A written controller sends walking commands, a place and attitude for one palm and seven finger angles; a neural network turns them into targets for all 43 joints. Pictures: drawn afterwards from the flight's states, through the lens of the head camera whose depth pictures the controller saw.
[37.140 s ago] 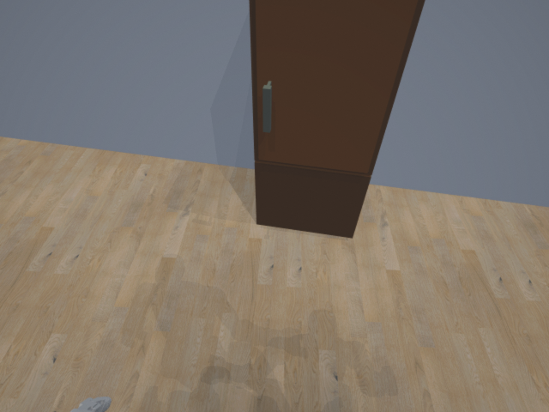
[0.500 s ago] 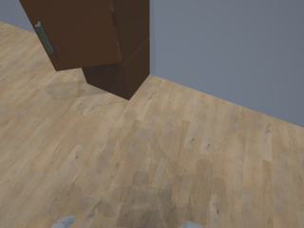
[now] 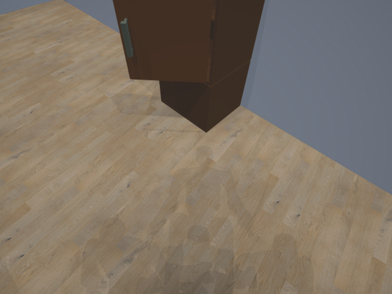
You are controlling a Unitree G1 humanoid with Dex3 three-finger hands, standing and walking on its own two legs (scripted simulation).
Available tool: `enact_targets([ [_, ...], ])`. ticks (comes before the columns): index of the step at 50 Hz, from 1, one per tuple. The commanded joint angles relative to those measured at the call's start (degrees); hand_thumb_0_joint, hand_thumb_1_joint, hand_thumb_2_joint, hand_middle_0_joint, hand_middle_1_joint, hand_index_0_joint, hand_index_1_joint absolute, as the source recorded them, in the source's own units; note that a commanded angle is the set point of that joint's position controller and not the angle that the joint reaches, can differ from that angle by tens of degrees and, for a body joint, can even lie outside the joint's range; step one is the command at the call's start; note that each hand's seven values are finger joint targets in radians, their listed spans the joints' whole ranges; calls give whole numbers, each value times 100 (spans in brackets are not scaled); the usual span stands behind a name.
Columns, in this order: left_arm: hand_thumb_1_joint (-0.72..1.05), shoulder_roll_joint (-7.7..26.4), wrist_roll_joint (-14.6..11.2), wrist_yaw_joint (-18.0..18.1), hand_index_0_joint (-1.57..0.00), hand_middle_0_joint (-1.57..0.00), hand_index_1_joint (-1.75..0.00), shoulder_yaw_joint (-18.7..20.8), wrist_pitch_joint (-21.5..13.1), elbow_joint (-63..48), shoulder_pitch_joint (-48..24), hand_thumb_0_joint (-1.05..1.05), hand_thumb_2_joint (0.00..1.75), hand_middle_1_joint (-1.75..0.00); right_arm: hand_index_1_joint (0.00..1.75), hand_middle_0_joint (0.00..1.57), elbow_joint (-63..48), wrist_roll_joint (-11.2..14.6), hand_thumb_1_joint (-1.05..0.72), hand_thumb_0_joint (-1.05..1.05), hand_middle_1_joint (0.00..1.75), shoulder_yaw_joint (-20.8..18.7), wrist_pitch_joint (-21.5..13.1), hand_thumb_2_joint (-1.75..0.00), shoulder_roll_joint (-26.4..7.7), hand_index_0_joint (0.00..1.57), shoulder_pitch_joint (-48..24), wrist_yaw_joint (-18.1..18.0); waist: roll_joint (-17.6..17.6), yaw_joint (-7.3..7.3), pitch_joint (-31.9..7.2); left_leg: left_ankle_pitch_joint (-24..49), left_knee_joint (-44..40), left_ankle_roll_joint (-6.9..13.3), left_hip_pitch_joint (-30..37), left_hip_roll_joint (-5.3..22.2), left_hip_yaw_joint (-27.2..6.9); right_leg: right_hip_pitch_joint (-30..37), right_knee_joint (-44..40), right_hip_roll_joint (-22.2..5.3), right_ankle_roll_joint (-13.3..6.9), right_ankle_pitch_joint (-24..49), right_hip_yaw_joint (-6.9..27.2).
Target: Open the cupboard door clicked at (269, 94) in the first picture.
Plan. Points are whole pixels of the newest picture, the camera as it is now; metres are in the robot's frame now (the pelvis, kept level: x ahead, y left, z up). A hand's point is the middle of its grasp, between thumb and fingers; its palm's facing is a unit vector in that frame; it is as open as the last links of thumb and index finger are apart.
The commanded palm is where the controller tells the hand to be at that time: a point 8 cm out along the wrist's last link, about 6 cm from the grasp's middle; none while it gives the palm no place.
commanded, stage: take the last steps up to it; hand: left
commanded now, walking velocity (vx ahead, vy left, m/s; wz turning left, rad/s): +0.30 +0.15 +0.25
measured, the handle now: (128, 37) +1.13 +0.42 -0.09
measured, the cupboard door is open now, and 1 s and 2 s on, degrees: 41 41 41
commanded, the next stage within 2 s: come to a stop and stand still in 1.64 s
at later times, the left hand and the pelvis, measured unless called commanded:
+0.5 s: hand (128, 271) +0.18 +0.18 -0.15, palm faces +0.08 -0.97 -0.24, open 7.4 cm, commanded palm none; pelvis +0.10 -0.01 +0.00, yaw +5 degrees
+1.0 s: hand (115, 281) +0.16 +0.21 -0.18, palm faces +0.24 -0.96 -0.15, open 7.4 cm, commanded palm none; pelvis +0.28 +0.07 -0.01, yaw +7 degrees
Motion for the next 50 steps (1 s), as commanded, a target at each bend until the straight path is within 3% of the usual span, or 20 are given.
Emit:
enact_targets([
  [1, 90, 449, -63, -79, -20, -20, -30, 155, -10, -658, -505, 0, 90, -30, 30, 20, -67, -140, -90, 0, 30, -279, -198, -90, -1418, 20, 1251, -70, 2059, -705, -514, 491, -1872, 1383, 1694, 2135, -2962, -2445, 1958, 227, 222, -1780, 242],
  [2, 90, 583, -10, -82, -20, -20, -30, 145, 2, -781, -961, 0, 90, -30, 30, 20, 7, -128, -90, 0, 30, -253, -164, -90, -1382, 20, 1359, -112, 1456, -780, -228, -38, -2035, 1719, 1290, 2305, -2922, -2685, 2653, 89, 91, -1684, 814],
  [5, 90, 605, 30, -180, -20, -20, -30, 181, -2, -503, -903, 0, 90, -30, 30, 20, -158, -81, -90, 0, 30, -74, -305, -90, -863, 20, 876, -201, 1276, -416, 132, -277, -2220, 1338, 581, 1578, -2264, -2658, 3275, -12, 55, -513, 1145],
  [8, 90, 522, 12, -226, -20, -20, -30, 147, -10, -267, -464, 0, 90, -30, 30, 20, -167, -48, -90, 0, 30, -35, -435, -90, -792, 20, 832, -194, 811, -169, -60, 454, -2238, 1204, 604, 1221, -1603, -2363, 3141, 42, 107, 93, 982],
  [17, 90, 260, -10, -234, -20, -20, -30, 52, -111, -507, -1035, 0, 90, -30, 30, 20, 217, -75, -90, 0, 30, -29, -492, -90, -695, 20, 1439, -157, 825, -275, -8, 702, -2033, 1369, 438, 1202, -1362, -1185, 656, 287, 157, 71, 674],
  [19, 90, 334, -7, -228, -20, -20, -30, 113, -163, -285, -428, 0, 90, -30, 30, 20, 266, -60, -90, 0, 30, -21, -475, -90, -656, 20, 1312, -158, 567, 32, -185, 451, -1448, 1138, -65, 984, -1148, 41, -140, 434, 131, 443, 598],
  [20, 90, 505, 6, -208, -20, -20, -30, 186, -215, -92, 115, 0, 90, -30, 30, 20, 279, -27, -90, 0, 30, -12, -489, -90, -556, 20, 1273, -153, 195, 276, -312, 198, -690, 888, -607, 581, -847, 1025, -607, 298, 65, 468, 849],
  [21, 90, 972, 46, -160, -20, -20, -30, 283, -295, 127, 864, 0, 90, -30, 30, 20, 211, 39, -90, 0, 30, 21, -526, -90, -314, 20, 1339, -108, -856, 554, -745, -323, 783, 566, -1581, 13, -284, 2257, -1173, -819, -284, -282, 2214],
  [22, 90, 1439, 24, -114, -20, -20, -30, 381, -284, 228, 1366, 0, 90, -30, 30, 20, -16, 18, -90, 0, 30, 13, -537, -90, -251, 20, 1233, -86, -1945, 673, -883, -1566, 2356, 377, -2443, -327, -150, 2596, -2083, -2226, -875, -517, 4264],
  [23, 90, 1247, -32, -55, -20, -20, -30, 337, -246, 172, 1173, 0, 90, -30, 30, 20, -50, -59, -90, 0, 30, -84, -478, -90, -566, 20, 980, -67, -944, 545, -300, -1272, 3147, 325, -2630, 45, -549, 1866, -2385, -2409, -1114, -881, 4296],
  [26, 90, 443, -46, -28, -20, -20, -30, 116, -351, 62, 299, 0, 90, -30, 30, 20, 176, -81, -90, 0, 30, -66, -372, -90, -196, 20, 813, -2, -556, 53, 418, 370, 3406, 194, -2336, 502, -708, 279, -2448, -1566, -690, 106, 2614],
  [30, 90, 224, -40, -17, -20, -20, -30, 97, -497, 246, 563, 0, 90, -30, 30, 20, 329, -86, -90, 0, 30, -37, -270, -90, 87, 20, 1052, 67, -524, -103, 24, 931, 2758, -47, -2110, 548, -303, 573, -2255, -1106, -515, 2365, 1211],
  [41, 90, 564, 13, 21, -20, -20, -30, 68, -459, 765, 1014, 0, 90, -30, 30, 20, -180, -38, -90, 0, 30, 44, -401, -90, 52, 20, -371, 201, -862, 116, 239, 953, 494, 111, -1781, 318, 256, 1256, -1808, -1234, -553, 3620, 790],
  [42, 90, 595, 12, 29, -20, -20, -30, 78, -443, 776, 988, 0, 90, -30, 30, 20, -176, -34, -90, 0, 30, 38, -432, -90, 5, 20, -329, 181, -892, 51, 224, 815, 316, 188, -1443, 253, 266, 1169, -1586, -1284, -539, 3902, 797],
  [44, 90, 659, -5, 29, -20, -20, -30, 118, -413, 749, 766, 0, 90, -30, 30, 20, 129, -75, -90, 0, 30, -30, -494, -90, -213, 20, 723, 93, -573, -497, -235, 1063, -337, 325, 252, -45, 449, 559, -390, -1052, -391, 4143, 486],
  [45, 90, 524, -32, 0, -20, -20, -30, 80, -392, 713, 809, 0, 90, -30, 30, 20, 366, -111, -90, 0, 30, -109, -521, -90, -606, 20, 1563, 32, 43, -816, -786, 1201, -424, 411, 1491, 267, 225, -6, 773, -758, -279, 3131, 343],
  [46, 90, 204, -104, -43, -20, -20, -30, 56, -359, 621, 1123, 0, 90, -30, 30, 20, 470, -185, -90, 0, 30, -273, -565, -90, -1280, 20, 2150, -49, 1559, -903, -1550, 1495, -654, 936, 2693, 1760, -1819, -1355, 2448, 150, -17, 72, 75],
  [47, 90, 121, -96, -22, -20, -20, -30, 6, -365, 427, 848, 0, 90, -30, 30, 20, 488, -94, -90, 0, 30, -304, -502, -90, -1428, 20, 2384, -136, 1774, -946, -1852, 1769, -1345, 1331, 2801, 2337, -2706, -1969, 3722, 429, -106, -1457, 728],
  [48, 90, 133, -102, -15, -20, -20, -30, 7, -352, 239, 371, 0, 90, -30, 30, 20, 401, -70, -90, 0, 30, -277, -483, -90, -1372, 20, 2076, -165, 1000, -828, -1132, 1574, -1574, 1450, 2031, 2465, -2606, -2290, 4334, 159, -204, -1249, 1062],
  [50, 90, 2, -38, -52, -20, -20, -30, 44, -279, 367, 227, 0, 90, -30, 30, 20, 148, -66, -90, 0, 30, -87, -569, -90, -699, 20, 1093, -191, 889, -405, -403, 1066, -1883, 1213, 592, 2049, -1720, -2246, 4318, -187, -143, -327, 1227],
])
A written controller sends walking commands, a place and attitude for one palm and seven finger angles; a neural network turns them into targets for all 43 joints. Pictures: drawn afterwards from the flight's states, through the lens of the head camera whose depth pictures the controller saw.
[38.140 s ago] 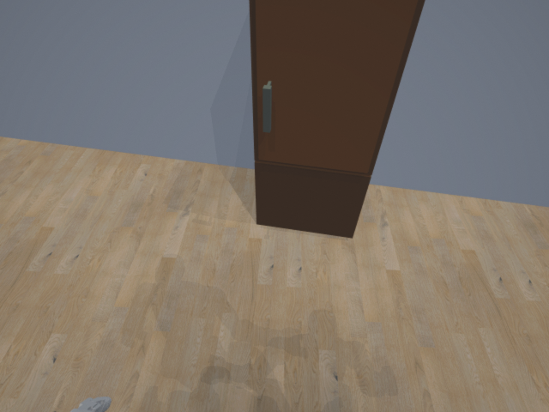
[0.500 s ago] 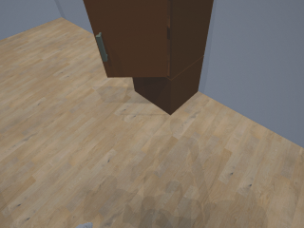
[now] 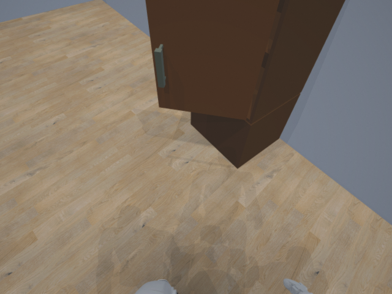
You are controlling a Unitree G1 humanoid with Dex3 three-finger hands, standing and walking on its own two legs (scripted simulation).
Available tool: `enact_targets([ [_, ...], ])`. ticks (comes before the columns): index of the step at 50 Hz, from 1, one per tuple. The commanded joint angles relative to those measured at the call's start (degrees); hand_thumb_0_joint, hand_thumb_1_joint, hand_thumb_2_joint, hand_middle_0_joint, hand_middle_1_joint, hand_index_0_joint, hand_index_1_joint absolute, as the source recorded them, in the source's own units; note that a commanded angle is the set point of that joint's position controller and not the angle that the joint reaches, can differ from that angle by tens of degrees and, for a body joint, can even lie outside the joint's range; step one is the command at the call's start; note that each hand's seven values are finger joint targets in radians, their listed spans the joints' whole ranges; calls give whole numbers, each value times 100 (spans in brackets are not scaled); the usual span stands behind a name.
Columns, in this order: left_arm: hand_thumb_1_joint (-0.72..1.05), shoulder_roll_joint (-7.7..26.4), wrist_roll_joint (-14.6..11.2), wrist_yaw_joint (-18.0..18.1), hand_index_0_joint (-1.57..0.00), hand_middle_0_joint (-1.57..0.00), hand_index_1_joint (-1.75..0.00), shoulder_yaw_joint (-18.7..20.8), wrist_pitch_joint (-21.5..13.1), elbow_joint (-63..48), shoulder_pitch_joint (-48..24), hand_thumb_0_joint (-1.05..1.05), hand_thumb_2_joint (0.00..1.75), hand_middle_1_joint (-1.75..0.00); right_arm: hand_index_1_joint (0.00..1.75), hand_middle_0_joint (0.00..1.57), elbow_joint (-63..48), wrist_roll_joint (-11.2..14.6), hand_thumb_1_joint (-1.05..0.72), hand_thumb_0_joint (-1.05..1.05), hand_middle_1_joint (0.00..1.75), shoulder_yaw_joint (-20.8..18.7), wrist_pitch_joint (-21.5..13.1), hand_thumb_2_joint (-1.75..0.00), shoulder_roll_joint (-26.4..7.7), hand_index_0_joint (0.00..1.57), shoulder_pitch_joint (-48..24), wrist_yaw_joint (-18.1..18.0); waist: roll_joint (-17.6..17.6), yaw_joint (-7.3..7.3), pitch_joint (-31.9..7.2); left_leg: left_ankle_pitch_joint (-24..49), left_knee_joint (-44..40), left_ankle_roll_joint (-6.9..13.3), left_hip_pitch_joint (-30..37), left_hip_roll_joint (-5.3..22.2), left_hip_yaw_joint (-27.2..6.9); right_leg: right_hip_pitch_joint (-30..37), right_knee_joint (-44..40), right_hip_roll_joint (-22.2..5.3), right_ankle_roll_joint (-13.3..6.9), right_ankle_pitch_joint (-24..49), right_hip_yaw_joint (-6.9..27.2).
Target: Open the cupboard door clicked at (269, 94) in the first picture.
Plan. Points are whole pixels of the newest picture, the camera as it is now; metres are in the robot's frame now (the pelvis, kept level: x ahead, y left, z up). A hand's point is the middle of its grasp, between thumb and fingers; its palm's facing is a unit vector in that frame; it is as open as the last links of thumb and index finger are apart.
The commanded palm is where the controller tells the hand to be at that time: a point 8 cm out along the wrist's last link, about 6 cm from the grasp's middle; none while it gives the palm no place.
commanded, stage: take the last steps up to it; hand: left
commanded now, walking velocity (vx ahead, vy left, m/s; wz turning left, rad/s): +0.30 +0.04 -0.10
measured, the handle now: (161, 66) +0.89 +0.24 -0.08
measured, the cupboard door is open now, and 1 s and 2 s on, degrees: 41 41 41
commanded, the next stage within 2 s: come to a stop and stand still in 0.64 s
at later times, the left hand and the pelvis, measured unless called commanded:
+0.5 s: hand (145, 232) +0.26 +0.16 -0.13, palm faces -0.02 -0.98 -0.22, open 7.3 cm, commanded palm none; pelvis +0.17 -0.02 +0.02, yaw -3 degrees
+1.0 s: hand (135, 211) +0.32 +0.21 -0.16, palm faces +0.00 -0.98 -0.18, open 7.4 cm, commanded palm none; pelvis +0.30 +0.03 +0.02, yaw -4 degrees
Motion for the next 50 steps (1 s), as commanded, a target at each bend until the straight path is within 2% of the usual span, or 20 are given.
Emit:
enact_targets([
  [1, 90, 405, 43, -18, -20, -20, -30, 170, -133, -692, -387, 0, 90, -30, 30, 20, 95, 19, -90, 0, 30, -114, -1, -90, -718, 20, 1107, -176, 884, -410, -303, 269, -2385, 619, 1133, 1784, -1757, -1976, 1398, -104, -84, 759, 322],
  [4, 90, 303, 53, -55, -20, -20, -30, 183, -13, -674, -167, 0, 90, -30, 30, 20, 138, 25, -90, 0, 30, -82, -61, -90, -616, 20, 1038, -180, 863, -155, -264, 234, -2661, 641, 674, 1572, -1240, -1688, 815, -56, -49, 1024, 223],
  [11, 90, 360, 46, -137, -20, -20, -30, 199, 4, -1242, -1164, 0, 90, -30, 30, 20, 214, -16, -90, 0, 30, -162, -37, -90, -730, 20, 1224, -127, 535, -242, -11, -275, -2870, 800, 781, 1528, -1013, -1273, -1481, 71, 0, 1469, 18],
  [16, 90, 610, 63, -140, -20, -20, -30, 228, -95, -1288, -1075, 0, 90, -30, 30, 20, 350, -6, -90, 0, 30, -133, 25, -90, -807, 20, 1337, -100, 307, -108, -249, -187, -1952, 479, 878, 1229, -789, -18, -2877, 441, -29, 1617, -260],
  [17, 90, 808, 71, -116, -20, -20, -30, 279, -139, -1166, -665, 0, 90, -30, 30, 20, 367, 28, -90, 0, 30, -103, 24, -90, -695, 20, 1336, -87, 7, 69, -414, -351, -1266, 250, 501, 866, -551, 794, -3293, 366, -103, 1559, -22],
  [19, 90, 1711, 55, -36, -20, -20, -30, 453, -231, -851, 421, 0, 90, -30, 30, 20, 105, 68, -90, 0, 30, -69, 9, -90, -456, 20, 1258, -8, -1853, 395, -781, -2153, 1617, -281, -1424, -140, 123, 2406, -4588, -1792, -1151, 1533, 2936],
  [20, 90, 1613, 18, 12, -20, -20, -30, 428, -231, -854, 437, 0, 90, -30, 30, 20, 65, 25, -90, 0, 30, -118, 20, -90, -658, 20, 965, -9, -1018, 436, -599, -2026, 2456, -294, -1700, 61, -508, 2187, -4689, -1945, -1424, 1943, 2988],
  [22, 90, 1198, 8, 61, -20, -20, -30, 310, -322, -919, -76, 0, 90, -30, 30, 20, 137, 60, -90, 0, 30, -115, 18, -90, -517, 20, 762, -42, -569, 118, -421, -1234, 2790, -386, -1762, 342, -877, 1783, -4405, -1562, -1211, 3771, 2086],
  [24, 90, 934, -16, 61, -20, -20, -30, 231, -357, -970, -326, 0, 90, -30, 30, 20, 261, 48, -90, 0, 30, -74, 110, -90, -295, 20, 896, -5, -248, -105, -407, -726, 2442, -484, -1326, 451, -785, 1313, -4452, -1136, -923, 4508, 959],
  [26, 90, 868, -1, 49, -20, -20, -30, 188, -383, -938, -479, 0, 90, -30, 30, 20, 316, 65, -90, 0, 30, -59, 185, -90, -158, 20, 1070, 31, -539, -268, -391, -391, 1864, -571, -914, 410, -570, 928, -4580, -883, -808, 4467, 372],
  [32, 90, 1033, 24, 39, -20, -20, -30, 216, -354, -652, -343, 0, 90, -30, 30, 20, 155, 62, -90, 0, 30, -31, 140, -90, -113, 20, 591, 99, -611, -165, -275, 42, 167, -493, -275, 177, -252, 830, -4413, -811, -751, 4122, 236],
  [35, 90, 1079, 4, 40, -20, -20, -30, 224, -272, -584, -528, 0, 90, -30, 30, 20, 298, 34, -90, 0, 30, -59, 79, -90, -275, 20, 1020, 54, -553, -470, -272, 549, -713, -410, 904, -54, -53, 300, -3825, -621, -508, 3681, 16],
  [36, 90, 981, -6, 39, -20, -20, -30, 201, -240, -584, -507, 0, 90, -30, 30, 20, 453, 16, -90, 0, 30, -108, 41, -90, -478, 20, 1499, 20, -155, -687, -448, 737, -979, -360, 1728, 23, -217, -87, -3083, -456, -413, 3371, -67],
  [37, 90, 779, -33, 30, -20, -20, -30, 156, -197, -636, -323, 0, 90, -30, 30, 20, 537, -51, -90, 0, 30, -204, 13, -90, -967, 20, 2029, -40, 901, -824, -859, 1262, -1088, -15, 2487, 935, -1282, -768, -1912, 102, -164, 1907, -437],
  [38, 90, 514, -81, 49, -20, -20, -30, 72, -167, -711, -237, 0, 90, -30, 30, 20, 534, -45, -90, 0, 30, -291, 63, -90, -1374, 20, 2277, -122, 2014, -822, -1149, 2047, -1655, 550, 2654, 2085, -2712, -1366, -437, 650, 26, -674, -508],
  [39, 90, 541, -75, 104, -20, -20, -30, 51, -97, -760, -292, 0, 90, -30, 30, 20, 405, -17, -90, 0, 30, -207, 151, -90, -1286, 20, 1930, -195, 1348, -685, -1092, 2115, -1885, 813, 2038, 2309, -2733, -1188, -17, 464, -39, -776, 161],
  [40, 90, 449, -41, 131, -20, -20, -30, 21, -58, -714, -303, 0, 90, -30, 30, 20, 246, -8, -90, 0, 30, -113, 153, -90, -1049, 20, 1363, -223, 802, -482, -665, 1918, -2008, 763, 1175, 2136, -2314, -925, -136, 314, -18, -544, 267],
  [43, 90, 567, -36, 130, -20, -20, -30, 33, 161, -505, -224, 0, 90, -30, 30, 20, 133, 41, -90, 0, 30, 37, 205, -90, -762, 20, 578, -329, 1241, -230, -191, 2200, -2162, 586, 404, 1809, -1667, -614, -590, 194, 110, -39, 392],
  [48, 90, 792, 21, 100, -20, -20, -30, 198, 409, -858, -467, 0, 90, -30, 30, 20, 144, 49, -90, 0, 30, -184, 374, -90, -1148, 20, 766, -423, 477, -368, -751, 2883, -1802, 873, 1045, 2208, -1691, -1187, -157, 447, 146, -22, 362],
  [50, 90, 719, 28, 90, -20, -20, -30, 260, 462, -1013, -545, 0, 90, -30, 30, 20, 77, 25, -90, 0, 30, -258, 393, -90, -1180, 20, 631, -418, 609, -326, -918, 2613, -1787, 849, 1078, 2194, -1538, -1306, 24, 491, 183, 144, 433],
])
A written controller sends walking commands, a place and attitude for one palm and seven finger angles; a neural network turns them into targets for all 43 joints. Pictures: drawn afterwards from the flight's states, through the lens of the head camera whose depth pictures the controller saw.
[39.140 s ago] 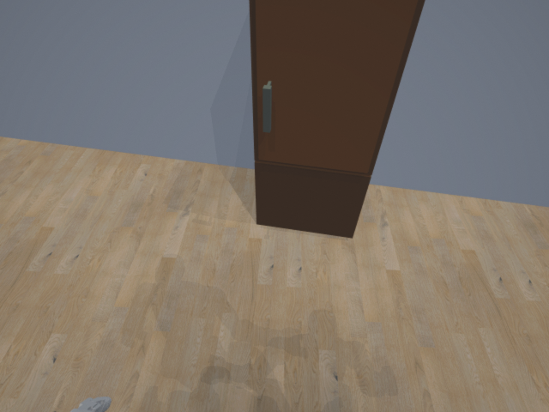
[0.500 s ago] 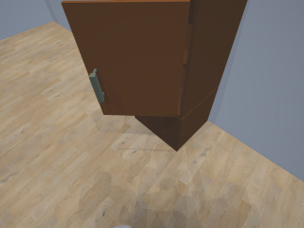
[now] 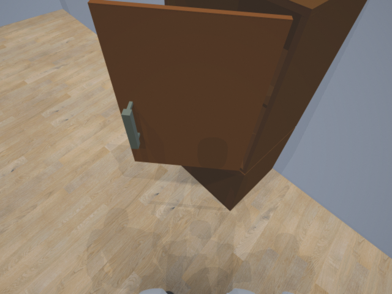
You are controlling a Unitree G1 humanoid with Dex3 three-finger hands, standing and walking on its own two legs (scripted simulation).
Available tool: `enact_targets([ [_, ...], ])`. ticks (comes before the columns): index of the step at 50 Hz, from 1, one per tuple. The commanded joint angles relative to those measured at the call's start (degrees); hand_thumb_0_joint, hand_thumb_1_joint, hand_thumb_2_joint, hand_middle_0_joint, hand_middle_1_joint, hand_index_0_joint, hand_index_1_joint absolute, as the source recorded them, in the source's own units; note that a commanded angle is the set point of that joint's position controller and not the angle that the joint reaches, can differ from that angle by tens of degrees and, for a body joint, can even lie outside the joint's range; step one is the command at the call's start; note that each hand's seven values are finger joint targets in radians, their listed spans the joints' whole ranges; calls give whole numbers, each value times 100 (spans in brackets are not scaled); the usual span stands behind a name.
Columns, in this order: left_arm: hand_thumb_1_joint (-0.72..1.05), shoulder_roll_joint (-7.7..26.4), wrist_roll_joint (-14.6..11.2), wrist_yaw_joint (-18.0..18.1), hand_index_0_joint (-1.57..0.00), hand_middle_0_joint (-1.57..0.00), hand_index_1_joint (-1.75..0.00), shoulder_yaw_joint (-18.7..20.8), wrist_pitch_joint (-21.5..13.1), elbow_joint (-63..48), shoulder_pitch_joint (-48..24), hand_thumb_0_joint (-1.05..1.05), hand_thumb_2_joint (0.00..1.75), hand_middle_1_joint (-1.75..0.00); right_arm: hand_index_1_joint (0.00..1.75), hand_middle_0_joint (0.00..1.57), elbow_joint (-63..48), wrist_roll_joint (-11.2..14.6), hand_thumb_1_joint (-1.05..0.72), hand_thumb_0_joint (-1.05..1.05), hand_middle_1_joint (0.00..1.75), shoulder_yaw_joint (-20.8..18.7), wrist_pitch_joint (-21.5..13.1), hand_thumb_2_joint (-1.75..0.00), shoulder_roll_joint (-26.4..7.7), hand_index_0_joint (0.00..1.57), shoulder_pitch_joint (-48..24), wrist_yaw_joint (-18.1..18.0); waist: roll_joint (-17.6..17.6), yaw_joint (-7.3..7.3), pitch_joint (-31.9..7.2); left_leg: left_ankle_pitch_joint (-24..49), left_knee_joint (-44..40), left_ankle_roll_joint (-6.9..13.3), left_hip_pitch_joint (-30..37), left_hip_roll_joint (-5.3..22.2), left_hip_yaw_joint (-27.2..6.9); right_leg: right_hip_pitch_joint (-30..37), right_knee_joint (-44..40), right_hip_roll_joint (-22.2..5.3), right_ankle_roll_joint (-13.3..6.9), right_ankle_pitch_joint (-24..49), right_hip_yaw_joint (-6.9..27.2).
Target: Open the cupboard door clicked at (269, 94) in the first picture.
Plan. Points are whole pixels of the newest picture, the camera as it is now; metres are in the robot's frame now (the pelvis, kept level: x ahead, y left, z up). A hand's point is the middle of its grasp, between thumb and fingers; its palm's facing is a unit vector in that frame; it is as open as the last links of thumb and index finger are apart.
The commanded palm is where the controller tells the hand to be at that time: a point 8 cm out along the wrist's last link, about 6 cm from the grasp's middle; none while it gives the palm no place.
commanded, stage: come to a stop and stand still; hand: left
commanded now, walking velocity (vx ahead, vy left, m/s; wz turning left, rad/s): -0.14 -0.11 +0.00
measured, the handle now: (133, 125) +0.57 +0.25 -0.09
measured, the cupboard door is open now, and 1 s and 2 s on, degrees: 41 41 41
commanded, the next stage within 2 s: look again from close up in 0.80 s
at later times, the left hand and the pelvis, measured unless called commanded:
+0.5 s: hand out of the picture +0.06 +0.09 -0.17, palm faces +0.03 -0.98 -0.20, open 7.3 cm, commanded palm none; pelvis -0.01 -0.09 +0.00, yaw +1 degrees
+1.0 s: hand out of the picture -0.02 +0.07 -0.17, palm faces +0.02 -0.99 -0.17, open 7.4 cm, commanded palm none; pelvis -0.01 -0.09 +0.00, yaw +0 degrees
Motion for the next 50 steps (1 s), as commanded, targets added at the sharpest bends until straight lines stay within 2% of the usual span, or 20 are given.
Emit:
enact_targets([
  [1, 90, 449, 25, 0, -20, -20, -30, 226, 124, -384, 476, 0, 90, -30, 30, 20, -131, -37, -90, 0, 30, -383, 56, -90, -1327, 20, 516, -91, 771, -168, -886, 2098, -982, 834, 683, 1968, -1457, -209, 519, -26, 69, 229, 304],
  [7, 90, 396, 10, -29, -20, -20, -30, 178, 40, -616, 257, 0, 90, -30, 30, 20, -158, -70, -90, 0, 30, -438, 96, -90, -1342, 20, 506, 22, 1348, -217, -929, 1153, -879, 572, 512, 1632, -1380, 608, -1333, 74, -25, 491, -48],
  [9, 90, 465, 7, -26, -20, -20, -30, 179, -32, -560, 515, 0, 90, -30, 30, 20, -186, -31, -90, 0, 30, -451, 116, -90, -1343, 20, 563, 69, 942, -62, -1030, 862, -479, 323, 258, 1323, -1231, 1391, -2636, 166, -38, 1424, -173],
  [10, 90, 686, 38, 0, -20, -20, -30, 201, -72, -547, 576, 0, 90, -30, 30, 20, -180, 15, -90, 0, 30, -448, 132, -90, -1173, 20, 646, 103, 346, -48, -976, 270, -122, 57, 45, 959, -977, 1655, -3325, -41, -86, 1809, 107],
  [11, 90, 1143, 93, 31, -20, -20, -30, 258, -117, -621, 448, 0, 90, -30, 30, 20, -271, 58, -90, 0, 30, -400, 169, -90, -802, 20, 733, 143, -1021, -115, -764, -1040, 657, -342, -549, 270, -395, 1624, -3935, -1117, -450, 2023, 1384],
  [12, 90, 1356, 86, 31, -20, -20, -30, 233, -141, -697, 128, 0, 90, -30, 30, 20, -402, 42, -90, 0, 30, -331, 231, -90, -690, 20, 477, 183, -1536, -68, -504, -2157, 1512, -449, -535, -52, -457, 825, -4193, -1822, -951, 2212, 1823],
  [13, 90, 1276, 95, 33, -20, -20, -30, 177, -156, -775, -68, 0, 90, -30, 30, 20, -444, 20, -90, 0, 30, -348, 275, -90, -649, 20, 441, 214, -958, -94, -440, -2166, 1981, -403, -304, -38, -727, 412, -4177, -1831, -1149, 2051, 1519],
  [16, 90, 978, 46, 54, -20, -20, -30, 104, -237, -672, -387, 0, 90, -30, 30, 20, -137, 12, -90, 0, 30, -304, 271, -90, -599, 20, 692, 179, -985, -291, -401, -1669, 2372, -461, -481, -46, -695, 1069, -3591, -1216, -1054, 3963, 826],
  [20, 90, 931, 0, 85, -20, -20, -30, 86, -313, -442, -32, 0, 90, -30, 30, 20, -3, 56, -90, 0, 30, -210, 172, -90, -481, 20, 782, 152, -670, -167, -581, -1393, 933, -526, -90, -114, -556, 1869, -3228, -1069, -985, 4974, 726],
  [23, 90, 787, -90, 70, -20, -20, -30, 48, -325, -277, -75, 0, 90, -30, 30, 20, 290, 51, -90, 0, 30, -158, 74, -90, -471, 20, 1139, 114, -318, -275, -573, 145, -629, -429, 1007, 6, -779, 1478, -2991, -815, -596, 3992, 673],
  [25, 90, 519, -152, 56, -20, -20, -30, -25, -309, -238, 82, 0, 90, -30, 30, 20, 319, -7, -90, 0, 30, -131, -24, -90, -775, 20, 1034, 59, 562, -108, -657, 1620, -600, -84, 1117, 776, -1443, 1379, -3133, -392, -252, 2935, 475],
  [27, 90, 544, -113, 57, -20, -20, -30, -41, -281, -138, -51, 0, 90, -30, 30, 20, 419, -2, -90, 0, 30, -86, 7, -90, -709, 20, 914, 40, 397, -119, -417, 1010, -625, -174, 838, 593, -1235, 1560, -3433, -385, -246, 2666, 521],
  [29, 90, 562, -115, 46, -20, -20, -30, -33, -247, -42, -42, 0, 90, -30, 30, 20, 507, 9, -90, 0, 30, -53, 27, -90, -617, 20, 942, 30, 683, -128, -269, 515, -802, -191, 755, 525, -1214, 1589, -3550, -373, -293, 2343, 516],
  [32, 90, 552, -109, 23, -20, -20, -30, -64, -265, 82, 10, 0, 90, -30, 30, 20, 583, 8, -90, 0, 30, -41, 52, -90, -547, 20, 1006, 44, 314, -161, -80, -78, -913, -260, 705, 377, -1079, 1508, -3865, -412, -320, 1883, 622],
  [35, 90, 531, -106, 24, -20, -20, -30, -93, -290, 160, 45, 0, 90, -30, 30, 20, 639, -2, -90, 0, 30, -23, 54, -90, -533, 20, 1139, 56, -20, -208, 3, -87, -939, -276, 849, 316, -1014, 1384, -4048, -439, -320, 1662, 667],
  [44, 90, 422, -111, 54, -20, -20, -30, -148, -364, 364, 340, 0, 90, -30, 30, 20, 744, 15, -90, 0, 30, 32, -5, -90, -499, 20, 1272, 35, 43, -221, -68, 226, -968, -284, 1066, 363, -963, 1473, -4041, -439, -339, 2173, 628],
  [45, 90, 527, 23, 328, -20, -20, -30, -164, -586, 516, 976, 0, 90, -30, 30, 20, 351, 97, -90, 0, 30, 23, -173, -90, -661, 20, 710, 127, 204, 36, 25, 130, 363, -396, 470, 306, -631, 1450, -3649, -838, 72, 5383, 967],
  [46, 90, 819, -17, 310, -20, -20, -30, -99, -621, 302, 949, 0, 90, -30, 30, 20, 141, 92, -90, 0, 30, 45, -103, -90, -303, 20, 1043, 135, 62, -241, -454, -960, 513, -286, 345, 115, -835, 1834, -3524, -1130, -135, 5494, 1207],
  [47, 90, 724, -21, 256, -20, -20, -30, -137, -630, 228, 738, 0, 90, -30, 30, 20, 182, 78, -90, 0, 30, 14, -113, -90, -330, 20, 1205, 130, 423, -349, -579, -964, 338, -254, 464, 154, -834, 1789, -3422, -1067, -477, 5044, 1013],
  [50, 90, 461, -61, 210, -20, -20, -30, -160, -640, 182, 645, 0, 90, -30, 30, 20, 229, 49, -90, 0, 30, 45, -194, -90, -385, 20, 1504, 134, 179, -366, -845, 505, -158, -185, 855, 310, -1016, 1628, -3077, -542, -530, 3850, 588],
])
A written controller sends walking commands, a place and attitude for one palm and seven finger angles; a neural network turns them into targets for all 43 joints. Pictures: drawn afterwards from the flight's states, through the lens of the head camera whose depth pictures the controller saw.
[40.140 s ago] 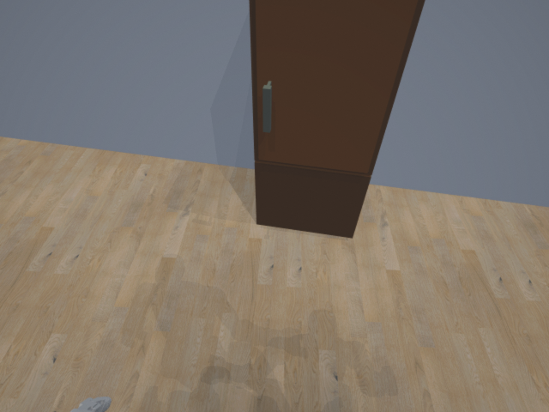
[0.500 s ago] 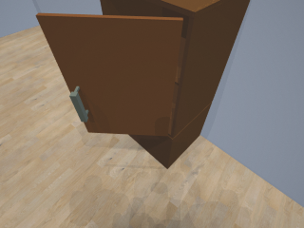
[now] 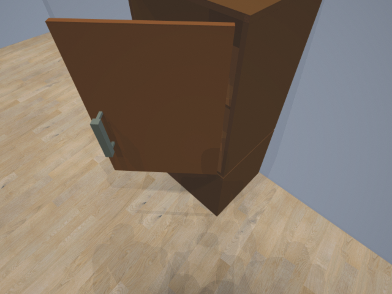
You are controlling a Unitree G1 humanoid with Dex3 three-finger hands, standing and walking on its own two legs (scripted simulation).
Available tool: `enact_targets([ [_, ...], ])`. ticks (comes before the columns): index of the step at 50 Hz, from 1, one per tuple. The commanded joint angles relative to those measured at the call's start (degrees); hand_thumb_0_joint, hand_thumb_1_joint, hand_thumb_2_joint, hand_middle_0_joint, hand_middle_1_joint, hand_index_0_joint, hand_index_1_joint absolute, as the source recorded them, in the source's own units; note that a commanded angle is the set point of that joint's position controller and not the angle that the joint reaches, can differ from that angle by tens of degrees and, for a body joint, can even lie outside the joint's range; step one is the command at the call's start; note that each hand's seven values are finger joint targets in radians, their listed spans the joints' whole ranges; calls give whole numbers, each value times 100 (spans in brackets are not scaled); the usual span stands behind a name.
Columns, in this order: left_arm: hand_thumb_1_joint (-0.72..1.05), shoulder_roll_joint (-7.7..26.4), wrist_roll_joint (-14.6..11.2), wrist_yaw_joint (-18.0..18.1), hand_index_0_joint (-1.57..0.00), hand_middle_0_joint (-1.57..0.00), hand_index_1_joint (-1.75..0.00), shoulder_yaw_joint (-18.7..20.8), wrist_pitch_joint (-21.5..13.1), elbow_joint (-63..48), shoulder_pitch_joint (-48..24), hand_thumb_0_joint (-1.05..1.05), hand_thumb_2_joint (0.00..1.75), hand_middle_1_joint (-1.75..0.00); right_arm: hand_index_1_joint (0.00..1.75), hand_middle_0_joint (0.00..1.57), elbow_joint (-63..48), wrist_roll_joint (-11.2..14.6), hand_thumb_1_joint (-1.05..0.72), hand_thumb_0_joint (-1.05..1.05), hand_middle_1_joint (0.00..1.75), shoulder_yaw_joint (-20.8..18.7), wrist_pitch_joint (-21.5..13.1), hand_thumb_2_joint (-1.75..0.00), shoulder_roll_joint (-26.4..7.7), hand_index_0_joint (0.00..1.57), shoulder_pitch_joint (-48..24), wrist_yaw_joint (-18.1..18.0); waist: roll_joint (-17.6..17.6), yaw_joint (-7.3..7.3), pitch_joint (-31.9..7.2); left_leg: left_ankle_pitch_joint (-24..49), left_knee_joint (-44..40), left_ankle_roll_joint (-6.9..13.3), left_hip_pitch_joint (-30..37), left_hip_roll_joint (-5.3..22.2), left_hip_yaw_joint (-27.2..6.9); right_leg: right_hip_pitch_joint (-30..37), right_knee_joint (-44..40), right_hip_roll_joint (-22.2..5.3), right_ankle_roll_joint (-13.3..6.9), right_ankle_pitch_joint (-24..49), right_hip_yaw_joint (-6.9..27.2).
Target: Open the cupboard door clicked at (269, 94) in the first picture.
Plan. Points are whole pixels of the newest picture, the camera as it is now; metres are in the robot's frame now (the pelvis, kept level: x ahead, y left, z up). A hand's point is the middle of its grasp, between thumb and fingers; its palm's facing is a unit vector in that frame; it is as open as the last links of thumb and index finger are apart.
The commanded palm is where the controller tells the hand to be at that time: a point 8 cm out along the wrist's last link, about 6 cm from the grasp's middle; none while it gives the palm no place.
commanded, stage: look again from close up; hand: left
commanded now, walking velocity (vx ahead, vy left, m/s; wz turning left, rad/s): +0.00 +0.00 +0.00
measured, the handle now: (105, 134) +0.58 +0.34 -0.10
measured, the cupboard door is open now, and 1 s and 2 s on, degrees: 41 41 41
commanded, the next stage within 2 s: shuffle to correct the standing spot in 0.40 s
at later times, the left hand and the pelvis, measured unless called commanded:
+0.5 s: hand out of the picture +0.01 +0.20 -0.17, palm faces +0.00 -0.98 -0.20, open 7.4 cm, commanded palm none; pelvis -0.01 +0.02 +0.00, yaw -1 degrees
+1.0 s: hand out of the picture +0.03 +0.24 -0.18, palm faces +0.03 -0.97 -0.23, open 7.4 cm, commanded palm none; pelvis +0.01 +0.06 -0.01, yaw -1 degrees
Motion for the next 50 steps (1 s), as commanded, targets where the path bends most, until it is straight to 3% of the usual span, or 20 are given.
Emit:
enact_targets([
  [1, 90, 739, -34, 54, -20, -20, -30, 173, -98, -307, 254, 0, 90, -30, 30, 20, -287, -10, -90, 0, 30, 0, -191, -90, -335, 20, 567, 2, -232, -135, -575, 1420, -253, 179, 107, 321, -348, 125, 2, -986, -97, 2117, 773],
  [3, 90, 681, -22, 22, -20, -20, -30, 153, -27, -294, 242, 0, 90, -30, 30, 20, -277, -23, -90, 0, 30, 21, -215, -90, -324, 20, 484, -19, 52, -51, -136, 1614, -439, 223, -25, 340, -400, -58, 39, -877, -58, 1580, 720],
  [6, 90, 658, -30, -4, -20, -20, -30, 130, 35, -262, 277, 0, 90, -30, 30, 20, -275, -16, -90, 0, 30, 49, -207, -90, -378, 20, 477, -32, -311, -2, 194, 1280, -639, 280, -224, 330, -487, -168, -21, -805, -12, 941, 725],
  [8, 90, 667, -22, -17, -20, -20, -30, 130, 64, -269, 243, 0, 90, -30, 30, 20, -243, -21, -90, 0, 30, 59, -218, -90, -405, 20, 489, -28, -312, 16, 321, 1169, -766, 312, -281, 324, -535, -212, -33, -786, 19, 684, 697],
  [12, 90, 724, -36, -39, -20, -20, -30, 125, 110, -294, 231, 0, 90, -30, 30, 20, -193, -26, -90, 0, 30, 76, -206, -90, -471, 20, 445, -21, -215, 54, 405, 752, -944, 336, -336, 297, -577, -279, -103, -787, 43, 303, 730],
  [23, 90, 858, -31, -47, -20, -20, -30, 148, 108, -323, 123, 0, 90, -30, 30, 20, -13, -19, -90, 0, 30, 67, -232, -90, -472, 20, 420, -25, -264, 58, 97, 1146, -921, 338, -87, 294, -511, -68, -113, -846, 58, 734, 731],
  [25, 90, 856, -37, -51, -20, -20, -30, 146, 118, -295, 124, 0, 90, -30, 30, 20, 6, -18, -90, 0, 30, 66, -234, -90, -504, 20, 400, -27, -116, 60, 98, 1126, -946, 333, -81, 301, -512, -92, -107, -849, 70, 690, 731],
  [31, 90, 1005, 3, -33, -20, -20, -30, 262, 151, -343, 233, 0, 90, -30, 30, 20, -92, -31, -90, 0, 30, 28, -109, -90, -479, 20, 384, 11, -272, 112, 178, 470, -536, 261, -375, 78, -263, -138, -126, -1183, -127, 208, 1079],
  [36, 90, 1255, 24, -11, -20, -20, -30, 407, 185, -450, 282, 0, 90, -30, 30, 20, -277, -51, -90, 0, 30, -27, -13, -90, -401, 20, 351, 46, -876, 112, 274, 26, 108, 138, -671, -169, 37, -252, -431, -1792, -439, 19, 1666],
  [37, 90, 1257, 31, -6, -20, -20, -30, 423, 191, -476, 264, 0, 90, -30, 30, 20, -295, -52, -90, 0, 30, -43, -8, -90, -381, 20, 367, 50, -909, 98, 285, 26, 113, 136, -605, -183, 38, -363, -419, -1852, -465, 82, 1679],
  [39, 90, 1263, 48, 4, -20, -20, -30, 469, 216, -572, 167, 0, 90, -30, 30, 20, -305, -50, -90, 0, 30, -53, -29, -90, -410, 20, 507, 55, -726, 38, 251, 354, -62, 163, -394, -126, -18, -475, -77, -1710, -395, 341, 1433],
  [40, 90, 1200, 50, 2, -20, -20, -30, 478, 239, -611, 119, 0, 90, -30, 30, 20, -289, -56, -90, 0, 30, -58, -48, -90, -460, 20, 600, 55, -418, 13, 198, 689, -262, 221, -218, -29, -173, -588, 217, -1505, -301, 266, 1177],
  [41, 90, 1098, 59, -9, -20, -20, -30, 467, 270, -653, 77, 0, 90, -30, 30, 20, -290, -68, -90, 0, 30, -84, -66, -90, -586, 20, 678, 52, 17, 0, 137, 1109, -489, 381, -58, 255, -542, -719, 667, -1140, -139, 33, 757],
  [42, 90, 930, 67, -13, -20, -20, -30, 438, 299, -705, 37, 0, 90, -30, 30, 20, -298, -85, -90, 0, 30, -116, -69, -90, -776, 20, 791, 30, 610, -24, 119, 1604, -763, 663, 141, 680, -1051, -982, 1293, -738, 32, -506, 206],
  [43, 90, 760, 91, -8, -20, -20, -30, 386, 317, -785, -95, 0, 90, -30, 30, 20, -292, -73, -90, 0, 30, -134, -67, -90, -808, 20, 897, 1, 976, -62, 174, 2253, -1032, 998, 498, 1010, -1471, -1517, 1895, -466, 164, -1367, -13],
  [44, 90, 770, 84, 2, -20, -20, -30, 369, 340, -863, -278, 0, 90, -30, 30, 20, -303, -70, -90, 0, 30, -130, -63, -90, -791, 20, 995, -21, 946, -132, 204, 2683, -1151, 1247, 667, 1183, -1723, -1901, 2529, -486, 180, -1915, 88],
  [46, 90, 762, 58, -16, -20, -20, -30, 390, 332, -899, -329, 0, 90, -30, 30, 20, -440, -79, -90, 0, 30, -99, -69, -90, -730, 20, 805, -40, 616, -54, 93, 3069, -1044, 1472, 724, 1204, -1636, -2043, 3035, -682, 138, -1888, 221],
  [48, 90, 651, 65, -51, -20, -20, -30, 372, 335, -888, -308, 0, 90, -30, 30, 20, -558, -98, -90, 0, 30, -113, -59, -90, -710, 20, 577, -31, 257, 46, 20, 3270, -945, 1476, 554, 1063, -1271, -1753, 2878, -693, 144, -1617, 89],
  [50, 90, 561, 59, -57, -20, -20, -30, 360, 338, -912, -279, 0, 90, -30, 30, 20, -613, -113, -90, 0, 30, -135, -59, -90, -788, 20, 536, -28, 216, 66, -66, 3431, -895, 1383, 370, 900, -1006, -1353, 2364, -645, 166, -1377, -13],
])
